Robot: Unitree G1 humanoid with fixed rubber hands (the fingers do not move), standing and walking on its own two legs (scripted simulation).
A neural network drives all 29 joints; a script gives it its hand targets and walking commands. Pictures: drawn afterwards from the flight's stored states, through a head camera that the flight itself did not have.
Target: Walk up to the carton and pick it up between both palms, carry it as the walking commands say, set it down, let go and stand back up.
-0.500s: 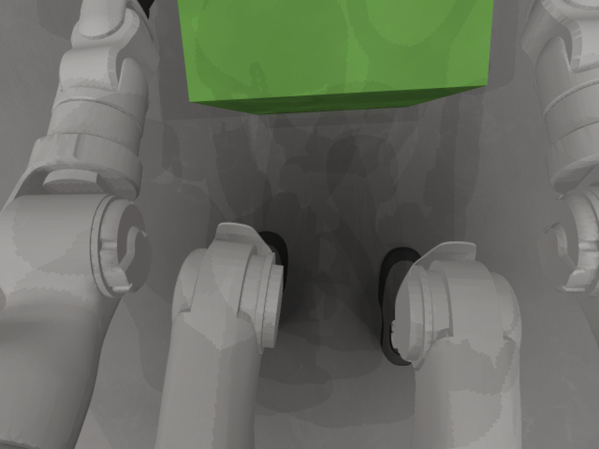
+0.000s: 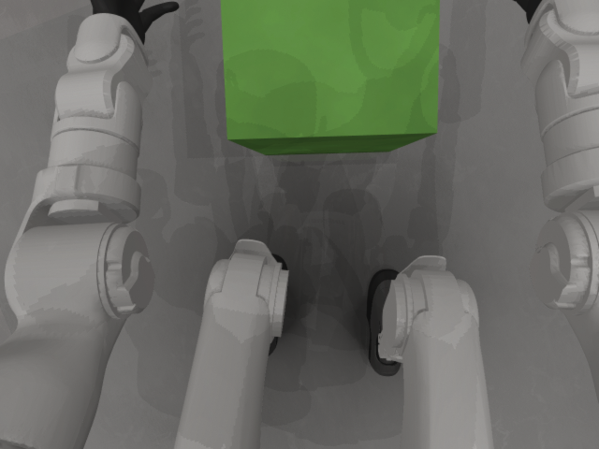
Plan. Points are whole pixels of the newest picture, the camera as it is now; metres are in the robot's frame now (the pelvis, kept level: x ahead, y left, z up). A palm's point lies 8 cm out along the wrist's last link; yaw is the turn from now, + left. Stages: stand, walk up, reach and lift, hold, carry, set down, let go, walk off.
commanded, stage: set down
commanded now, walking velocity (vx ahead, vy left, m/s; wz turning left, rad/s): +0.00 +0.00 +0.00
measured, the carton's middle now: (326, 43) +0.59 +0.04 -0.29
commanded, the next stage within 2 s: let go in 0.90 s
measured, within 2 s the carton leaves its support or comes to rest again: neither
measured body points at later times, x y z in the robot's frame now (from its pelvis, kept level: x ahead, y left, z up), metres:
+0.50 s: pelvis +0.01 +0.00 +0.13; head +0.35 +0.01 +0.43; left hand +0.56 +0.26 +0.04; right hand +0.60 -0.17 +0.03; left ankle +0.10 +0.12 -0.40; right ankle +0.09 -0.12 -0.40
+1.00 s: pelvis +0.04 +0.00 +0.23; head +0.36 +0.01 +0.55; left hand +0.54 +0.25 +0.12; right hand +0.59 -0.17 +0.12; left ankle +0.10 +0.12 -0.40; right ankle +0.09 -0.12 -0.40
